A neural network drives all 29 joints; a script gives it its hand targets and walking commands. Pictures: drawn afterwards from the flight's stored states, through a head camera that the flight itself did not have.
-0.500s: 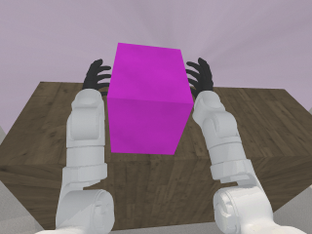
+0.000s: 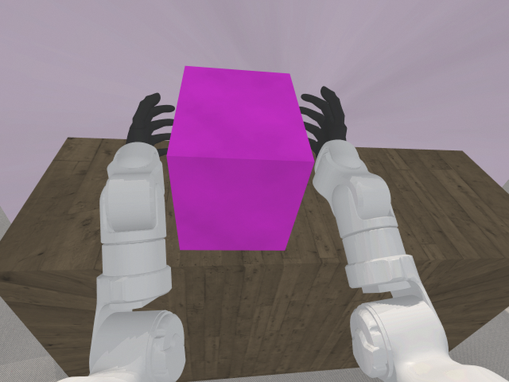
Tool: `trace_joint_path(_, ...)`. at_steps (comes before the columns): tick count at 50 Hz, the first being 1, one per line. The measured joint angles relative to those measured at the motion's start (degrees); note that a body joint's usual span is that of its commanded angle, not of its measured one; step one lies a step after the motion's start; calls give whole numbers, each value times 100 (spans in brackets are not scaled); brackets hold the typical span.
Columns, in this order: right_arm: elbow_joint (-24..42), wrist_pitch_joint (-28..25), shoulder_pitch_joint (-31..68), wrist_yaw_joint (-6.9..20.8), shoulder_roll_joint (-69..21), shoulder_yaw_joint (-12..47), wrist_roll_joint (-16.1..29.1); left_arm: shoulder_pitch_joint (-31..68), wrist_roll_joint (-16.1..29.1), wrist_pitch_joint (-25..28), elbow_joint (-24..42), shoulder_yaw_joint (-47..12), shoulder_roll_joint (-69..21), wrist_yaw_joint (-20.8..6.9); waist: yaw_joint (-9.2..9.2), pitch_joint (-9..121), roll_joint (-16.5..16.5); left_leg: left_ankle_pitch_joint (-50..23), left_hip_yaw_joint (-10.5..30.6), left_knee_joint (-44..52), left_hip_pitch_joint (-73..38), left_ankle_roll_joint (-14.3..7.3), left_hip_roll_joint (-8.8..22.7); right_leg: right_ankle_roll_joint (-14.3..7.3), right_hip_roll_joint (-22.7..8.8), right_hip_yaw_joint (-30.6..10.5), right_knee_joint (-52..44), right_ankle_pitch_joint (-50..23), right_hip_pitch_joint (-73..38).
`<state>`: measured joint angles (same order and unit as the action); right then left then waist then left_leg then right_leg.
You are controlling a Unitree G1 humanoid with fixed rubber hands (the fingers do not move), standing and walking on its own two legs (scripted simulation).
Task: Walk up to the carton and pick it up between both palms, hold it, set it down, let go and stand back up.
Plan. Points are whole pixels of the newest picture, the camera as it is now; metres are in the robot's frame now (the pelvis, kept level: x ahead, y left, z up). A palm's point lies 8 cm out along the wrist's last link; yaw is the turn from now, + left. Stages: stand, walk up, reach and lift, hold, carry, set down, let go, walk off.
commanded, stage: hold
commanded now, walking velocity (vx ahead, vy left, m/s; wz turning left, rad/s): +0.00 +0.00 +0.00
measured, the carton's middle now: (235, 159) +0.40 +0.01 +0.19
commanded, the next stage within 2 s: none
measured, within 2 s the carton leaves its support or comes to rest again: neither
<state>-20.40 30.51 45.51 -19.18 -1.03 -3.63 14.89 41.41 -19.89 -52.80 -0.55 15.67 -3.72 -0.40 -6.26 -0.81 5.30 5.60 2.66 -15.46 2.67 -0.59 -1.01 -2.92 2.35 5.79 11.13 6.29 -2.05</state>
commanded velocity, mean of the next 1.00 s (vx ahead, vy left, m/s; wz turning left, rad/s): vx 0.00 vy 0.00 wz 0.00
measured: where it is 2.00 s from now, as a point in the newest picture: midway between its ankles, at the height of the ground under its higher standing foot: outside the picture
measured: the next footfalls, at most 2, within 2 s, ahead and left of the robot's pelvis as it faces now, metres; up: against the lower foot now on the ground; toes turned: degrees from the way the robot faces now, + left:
none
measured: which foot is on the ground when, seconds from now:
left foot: down 0.00-1.00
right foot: down 0.00-1.00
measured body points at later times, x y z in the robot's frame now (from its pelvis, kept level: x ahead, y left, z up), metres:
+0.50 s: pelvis +0.01 -0.01 +0.00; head -0.05 +0.03 +0.45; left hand +0.37 +0.14 +0.24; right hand +0.38 -0.12 +0.26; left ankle +0.04 +0.11 -0.75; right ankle +0.01 -0.08 -0.75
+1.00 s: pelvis +0.00 -0.01 +0.00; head -0.05 +0.03 +0.44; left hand +0.37 +0.14 +0.24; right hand +0.37 -0.12 +0.26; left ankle +0.04 +0.11 -0.75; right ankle +0.01 -0.08 -0.75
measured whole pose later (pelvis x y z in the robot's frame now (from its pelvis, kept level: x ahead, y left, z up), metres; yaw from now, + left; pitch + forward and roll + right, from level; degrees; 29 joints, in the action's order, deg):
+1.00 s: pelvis +0.00 -0.01 +0.00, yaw +0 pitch -8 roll +0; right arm -19.0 34.3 46.3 -21.5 -1.1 -2.9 16.8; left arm 42.2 -20.8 -57.4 2.2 17.0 -3.8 -2.0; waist -5.2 0.4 5.3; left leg 5.6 2.4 -14.9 1.3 -0.1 -0.6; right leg -3.5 2.6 6.2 11.2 6.7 -3.1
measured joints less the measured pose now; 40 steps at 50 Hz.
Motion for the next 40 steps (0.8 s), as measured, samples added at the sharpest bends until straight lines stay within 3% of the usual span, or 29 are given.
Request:
trace_joint_path(25, 235, 348, 32, -250, 42, 139, 242, -57, -5, -336, 337, 87, -19, -112, 65, 101, -16, 23, 2, 61, -117, 47, 30, -49, 24, 34, -25, 51, -105)
trace_joint_path(40, 234, 403, 55, -239, 3, 82, 222, 19, -58, -458, 346, 71, 12, -145, 74, 69, -24, 4, -5, 61, -129, 50, 36, -52, 26, 51, -25, 35, -119)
